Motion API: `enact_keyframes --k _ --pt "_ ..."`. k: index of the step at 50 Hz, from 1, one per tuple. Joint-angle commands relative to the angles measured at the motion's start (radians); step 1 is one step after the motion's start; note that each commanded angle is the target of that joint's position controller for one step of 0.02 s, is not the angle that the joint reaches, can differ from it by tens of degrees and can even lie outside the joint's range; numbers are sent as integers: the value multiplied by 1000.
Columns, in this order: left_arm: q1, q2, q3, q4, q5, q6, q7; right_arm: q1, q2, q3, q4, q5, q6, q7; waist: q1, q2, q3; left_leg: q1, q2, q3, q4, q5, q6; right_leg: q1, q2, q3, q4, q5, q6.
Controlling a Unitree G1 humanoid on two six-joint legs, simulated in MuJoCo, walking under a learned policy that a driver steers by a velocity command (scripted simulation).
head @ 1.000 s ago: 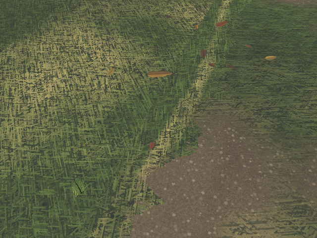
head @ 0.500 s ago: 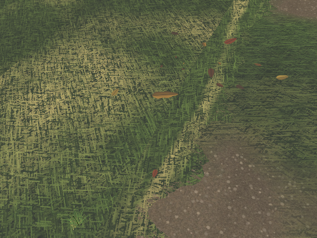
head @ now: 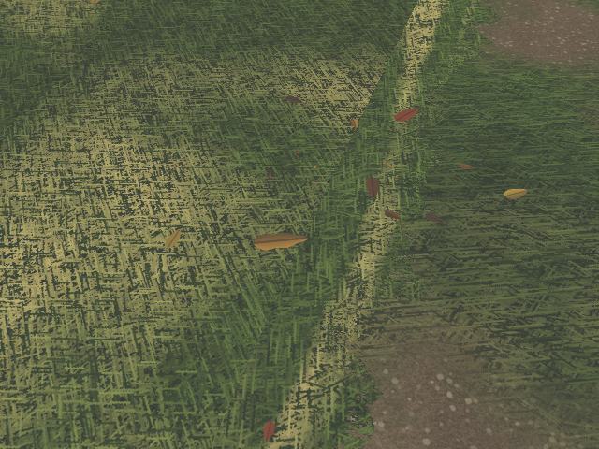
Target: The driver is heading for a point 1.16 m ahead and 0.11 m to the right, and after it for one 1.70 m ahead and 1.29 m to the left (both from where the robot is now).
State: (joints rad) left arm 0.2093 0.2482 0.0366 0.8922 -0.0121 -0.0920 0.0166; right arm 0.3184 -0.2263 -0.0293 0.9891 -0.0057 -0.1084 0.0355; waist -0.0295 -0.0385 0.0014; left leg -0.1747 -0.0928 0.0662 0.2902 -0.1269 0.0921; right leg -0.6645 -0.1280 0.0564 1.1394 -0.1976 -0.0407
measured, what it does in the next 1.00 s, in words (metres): walks ahead: right foot, then left foot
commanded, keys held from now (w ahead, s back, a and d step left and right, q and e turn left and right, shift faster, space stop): w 1.00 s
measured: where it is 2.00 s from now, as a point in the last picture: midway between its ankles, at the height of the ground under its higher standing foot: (310, 253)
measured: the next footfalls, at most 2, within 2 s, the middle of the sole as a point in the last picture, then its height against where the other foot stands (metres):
right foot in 0.30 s outside the picture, level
left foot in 0.86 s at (272, 394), level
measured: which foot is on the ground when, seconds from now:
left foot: down 0.00-0.32, up 0.34-0.84, down 0.86-1.00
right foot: up 0.00-0.28, down 0.30-0.88, up 0.90-1.00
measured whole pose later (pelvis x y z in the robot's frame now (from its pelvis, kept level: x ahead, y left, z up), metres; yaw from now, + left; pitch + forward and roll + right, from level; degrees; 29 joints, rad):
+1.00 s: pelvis +0.55 -0.01 -0.01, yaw +1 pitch +1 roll +0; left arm 0.29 0.26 0.05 0.96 -0.02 -0.10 0.00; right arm 0.18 -0.24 -0.05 0.91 0.00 -0.10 0.03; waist 0.00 -0.03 0.02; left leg -0.34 -0.03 0.06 0.46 -0.15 0.07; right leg -0.44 -0.06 0.03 1.19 -0.35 -0.05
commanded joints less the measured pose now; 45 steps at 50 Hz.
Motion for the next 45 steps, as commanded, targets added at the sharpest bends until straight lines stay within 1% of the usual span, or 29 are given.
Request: enact_keyframes --k 1,5,8,10,12,13,14,15,16,17,18,19,20,21,22,23,24,26,28,32,35,37,39,40,41,42,43,44,45 --pt "35 46 14 -42 13 3 7 -41 -131 -21 -55 1 -18 -19 47 76 56 -110 278 -205 -206 70 171 -18 -42 1 -140 162 27" --pt "-129 29 7 -85 3 -9 -6 41 -159 -25 -38 17 -5 -35 -12 76 55 -18 264 -159 -190 85 127 12 4 -37 -431 307 35" --pt "-216 33 2 -113 -7 -12 -23 95 -169 -29 -16 26 6 -36 -46 85 73 73 294 -164 -157 58 121 16 24 -47 -534 281 36" --pt "-250 44 3 -135 -10 -18 -37 114 -170 -32 -5 27 16 -38 -48 90 82 146 327 -179 -118 59 113 9 32 -42 -583 216 16" --pt "-226 66 10 -140 -10 -27 -47 104 -182 -38 -3 27 27 -40 -22 103 68 190 351 -193 -62 112 97 67 49 -51 -624 134 -12" --pt "-171 85 20 -129 -9 -31 -48 84 -189 -39 -7 27 33 -40 16 114 38 191 343 -182 2 231 83 156 74 -73 -644 105 -29" --pt "-41 120 41 -90 -7 -33 -45 67 -176 -34 -13 22 38 -40 82 105 -36 172 295 -141 156 395 60 327 108 -100 -666 98 -54" --pt "164 194 69 -39 -1 -35 -38 57 -137 -17 -35 7 38 -39 159 50 -183 26 234 -84 431 357 25 624 16 3 -638 124 -111" --pt "295 310 97 -13 14 -27 -36 161 -19 19 -52 4 16 -30 142 -203 -328 -402 62 -12 841 -33 -56 1032 -234 440 -699 16 -269" --pt "310 228 75 -8 12 -26 -40 161 -59 13 -36 21 -13 -25 149 -221 -391 -546 44 -168 1004 -419 -46 1074 -284 691 -835 -65 -304" --pt "215 166 54 -24 7 -28 -39 67 -155 -12 -63 48 -27 -21 129 -150 -238 -630 108 -184 1061 -360 -24 949 -251 548 -841 -66 -244" --pt "115 129 40 -49 5 -25 -39 0 -162 -15 -81 49 -29 -25 99 -76 -154 -609 166 -155 1029 -261 -17 801 -210 397 -859 10 -210" --pt "48 97 30 -60 8 -24 -44 -34 -148 -19 -85 35 -22 -31 71 -21 -87 -569 200 -138 962 -190 -23 668 -165 298 -898 80 -192" --pt "19 73 22 -60 14 -26 -49 -26 -134 -25 -84 25 -8 -36 38 -32 -55 -507 229 -141 901 -142 -26 580 -124 222 -934 120 -172" --pt "18 65 20 -50 18 -27 -53 -5 -109 -23 -78 23 7 -37 20 -46 -43 -460 234 -134 874 -113 -33 528 -102 181 -963 146 -170" --pt "37 72 23 -37 17 -31 -53 10 -88 -22 -72 21 18 -38 11 -43 -35 -445 234 -124 857 -97 -40 504 -92 147 -979 198 -178" --pt "56 86 26 -23 17 -33 -51 5 -84 -23 -77 19 25 -40 4 -34 -21 -461 235 -120 832 -71 -47 497 -87 118 -990 248 -185" --pt "92 111 33 -4 18 -32 -40 -62 -89 -28 -103 13 30 -42 12 -16 4 -530 240 -120 742 7 -62 518 -89 86 -1005 313 -191" --pt "123 113 33 10 15 -24 -28 -141 -82 -29 -130 10 28 -41 29 -15 19 -568 238 -115 624 98 -72 544 -83 58 -1013 324 -181" --pt "177 129 34 35 6 -16 -15 -284 -63 -22 -168 16 20 -29 72 -20 51 -526 203 -81 395 240 -71 567 -63 8 -1034 257 -155" --pt "230 134 37 65 -1 -7 -12 -366 -65 -18 -195 23 15 -16 98 -21 82 -539 187 -73 307 227 -63 650 -91 8 -1017 235 -154" --pt "246 136 41 81 -3 2 -7 -406 -69 -16 -217 26 9 -4 100 -22 98 -556 184 -79 268 182 -45 717 -121 14 -985 254 -149" --pt "237 147 48 87 -6 11 -3 -405 -82 -19 -227 27 1 8 83 -29 89 -520 171 -71 239 112 -22 762 -143 16 -939 320 -137" --pt "222 154 51 85 -6 16 -2 -375 -96 -25 -222 27 -2 10 62 -39 68 -456 154 -56 227 76 -10 769 -143 12 -902 406 -127" --pt "201 164 53 80 -5 20 -1 -311 -118 -37 -207 26 -4 9 23 -55 24 -343 120 -27 220 53 6 763 -131 -2 -830 567 -115" --pt "181 153 49 75 -1 26 -2 -170 -154 -59 -162 24 -4 4 -49 -48 -56 -150 83 2 206 60 30 726 -84 -38 -668 700 -93" --pt "176 126 35 57 9 26 -2 22 -216 -84 -111 18 -3 -5 -120 0 -189 156 172 -98 241 86 79 553 -29 -75 -409 581 -59" --pt "294 9 0 47 13 7 -15 154 -317 -109 -85 0 4 -10 -90 240 -346 564 435 -555 183 -56 243 131 143 -106 11 109 18" --pt "285 28 1 63 -1 -22 -22 151 -249 -85 -84 9 6 -8 -93 282 -413 600 493 -818 24 -137 270 -12 183 50 177 -362 10"
Over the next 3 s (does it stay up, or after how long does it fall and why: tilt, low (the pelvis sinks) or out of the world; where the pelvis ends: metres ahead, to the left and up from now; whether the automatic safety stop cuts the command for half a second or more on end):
stays up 1.60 0.19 -0.02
